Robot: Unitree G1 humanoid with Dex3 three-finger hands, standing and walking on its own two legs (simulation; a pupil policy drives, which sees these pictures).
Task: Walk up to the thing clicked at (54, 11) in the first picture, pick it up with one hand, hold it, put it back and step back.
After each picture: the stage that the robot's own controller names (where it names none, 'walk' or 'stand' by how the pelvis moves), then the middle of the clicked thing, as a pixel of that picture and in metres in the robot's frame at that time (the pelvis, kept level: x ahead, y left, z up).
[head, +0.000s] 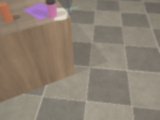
stand; (51, 8) +1.03 +0.24 -0.05
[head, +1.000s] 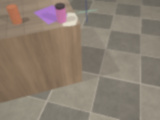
walk; (60, 13) +0.95 +0.22 -0.04
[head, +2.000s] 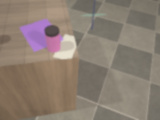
stand; (52, 39) +0.60 +0.18 -0.02
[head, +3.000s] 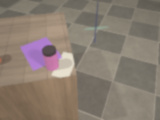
stand; (50, 58) +0.55 +0.19 -0.04
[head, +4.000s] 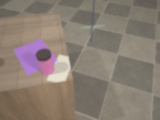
stand; (45, 62) +0.51 +0.20 -0.05
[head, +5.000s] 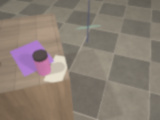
stand; (42, 63) +0.52 +0.21 -0.05
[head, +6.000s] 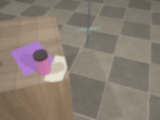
stand; (42, 62) +0.53 +0.22 -0.05
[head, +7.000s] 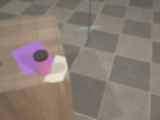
stand; (42, 63) +0.52 +0.21 -0.05
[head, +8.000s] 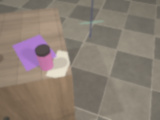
rise first; (44, 57) +0.53 +0.21 -0.05
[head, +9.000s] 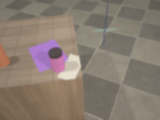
go down; (57, 60) +0.54 +0.19 -0.04
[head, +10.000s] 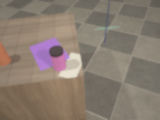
go down; (58, 58) +0.54 +0.19 -0.04
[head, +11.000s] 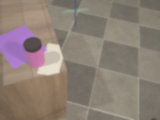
go down; (34, 53) +0.51 +0.17 -0.02
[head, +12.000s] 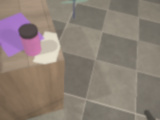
close in; (30, 40) +0.54 +0.17 +0.01
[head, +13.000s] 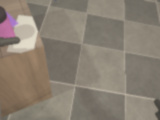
close; (0, 26) +0.55 +0.20 +0.05
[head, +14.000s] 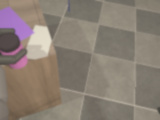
lift; (13, 51) +0.46 +0.21 +0.03
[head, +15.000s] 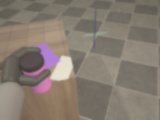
lift; (36, 73) +0.33 +0.16 +0.15
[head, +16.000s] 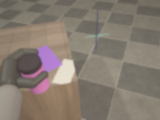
hold; (34, 74) +0.33 +0.17 +0.14
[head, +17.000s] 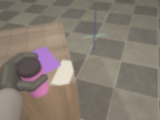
hold; (34, 78) +0.32 +0.17 +0.13
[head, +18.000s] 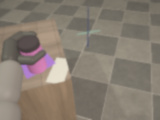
crouch; (33, 55) +0.41 +0.17 +0.15
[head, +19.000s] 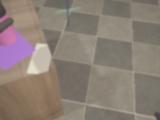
lower; (0, 25) +0.51 +0.22 +0.15
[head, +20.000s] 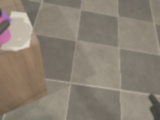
lower; out of the picture +0.54 +0.20 +0.05
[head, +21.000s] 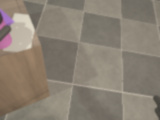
lower; out of the picture +0.53 +0.20 +0.05
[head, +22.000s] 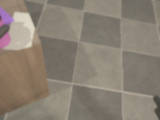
lower; out of the picture +0.53 +0.21 +0.05
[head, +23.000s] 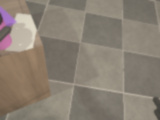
lower; out of the picture +0.53 +0.21 +0.05
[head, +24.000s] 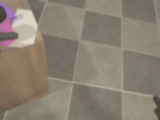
open; out of the picture +0.53 +0.19 +0.05
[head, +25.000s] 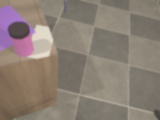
sink last; (22, 40) +0.51 +0.18 +0.02
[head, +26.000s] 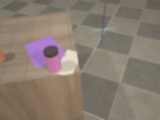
stand; (52, 59) +0.52 +0.19 +0.00
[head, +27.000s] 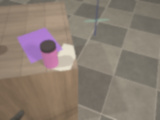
stand; (49, 54) +0.51 +0.18 +0.00
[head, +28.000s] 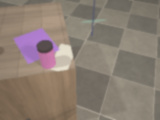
stand; (46, 54) +0.51 +0.18 +0.00
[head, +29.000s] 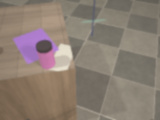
stand; (46, 55) +0.51 +0.19 +0.01
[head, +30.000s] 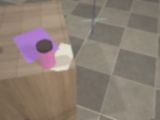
stand; (46, 54) +0.51 +0.18 +0.01
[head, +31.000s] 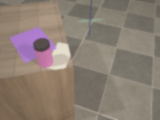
stand; (43, 53) +0.52 +0.18 +0.02
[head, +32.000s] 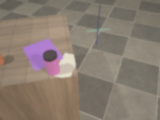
stand; (51, 63) +0.53 +0.18 -0.04
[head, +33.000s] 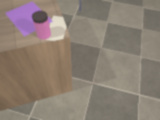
walk; (42, 25) +0.63 +0.21 -0.02
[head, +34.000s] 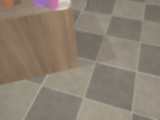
walk; out of the picture +0.97 +0.23 -0.03
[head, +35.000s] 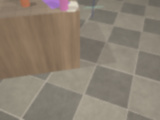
stand; (63, 1) +1.13 +0.18 -0.04
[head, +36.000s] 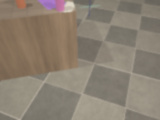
stand; (59, 2) +1.13 +0.19 -0.05
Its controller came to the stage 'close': yes
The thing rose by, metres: 0.21
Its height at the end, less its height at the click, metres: +0.00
